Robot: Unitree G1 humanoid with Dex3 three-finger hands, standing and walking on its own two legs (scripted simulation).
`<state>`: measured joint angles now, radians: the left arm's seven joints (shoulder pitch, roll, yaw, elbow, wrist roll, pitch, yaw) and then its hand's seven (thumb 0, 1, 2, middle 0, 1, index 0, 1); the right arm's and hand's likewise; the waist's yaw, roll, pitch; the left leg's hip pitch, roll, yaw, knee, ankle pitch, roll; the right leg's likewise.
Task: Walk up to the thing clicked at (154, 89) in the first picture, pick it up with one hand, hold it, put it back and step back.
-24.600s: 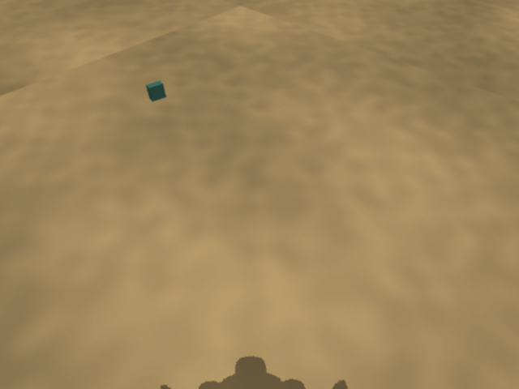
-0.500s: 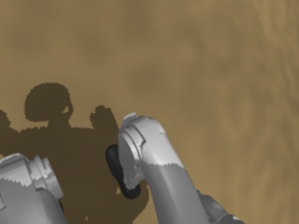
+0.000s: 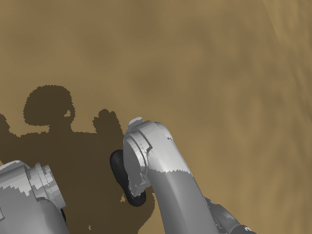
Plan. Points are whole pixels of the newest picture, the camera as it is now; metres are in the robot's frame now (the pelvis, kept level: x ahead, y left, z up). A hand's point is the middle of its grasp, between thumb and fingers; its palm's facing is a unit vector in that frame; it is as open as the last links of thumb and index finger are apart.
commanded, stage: settle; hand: left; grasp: from above
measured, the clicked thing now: out of the picture +0.50 +0.32 -0.27
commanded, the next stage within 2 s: lift in 0.76 s
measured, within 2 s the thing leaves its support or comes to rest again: leaves its support in 0.16 s
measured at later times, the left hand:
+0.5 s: hand out of the picture +0.48 +0.33 -0.16, palm faces -0.44 -0.07 -0.90, open 8.7 cm
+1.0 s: hand out of the picture +0.48 +0.33 -0.10, palm faces -0.45 -0.07 -0.89, open 8.6 cm
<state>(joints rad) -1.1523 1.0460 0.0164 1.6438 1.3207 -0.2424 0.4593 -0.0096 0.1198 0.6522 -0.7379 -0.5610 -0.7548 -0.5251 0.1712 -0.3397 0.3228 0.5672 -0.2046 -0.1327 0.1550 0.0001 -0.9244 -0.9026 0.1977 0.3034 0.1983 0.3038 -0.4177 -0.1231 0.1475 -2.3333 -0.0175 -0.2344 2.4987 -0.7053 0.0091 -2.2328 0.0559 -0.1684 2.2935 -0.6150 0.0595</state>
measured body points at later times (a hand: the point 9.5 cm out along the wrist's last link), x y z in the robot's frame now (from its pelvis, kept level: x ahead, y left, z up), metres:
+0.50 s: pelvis +0.01 +0.00 +0.02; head +0.26 +0.12 +0.37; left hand +0.50 +0.33 -0.11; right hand +0.08 -0.27 -0.06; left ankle +0.07 +0.12 -0.29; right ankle +0.13 -0.12 -0.28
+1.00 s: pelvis +0.00 -0.01 +0.04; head +0.23 +0.10 +0.41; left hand +0.50 +0.33 -0.05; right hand +0.06 -0.27 -0.04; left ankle +0.07 +0.12 -0.29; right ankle +0.13 -0.12 -0.28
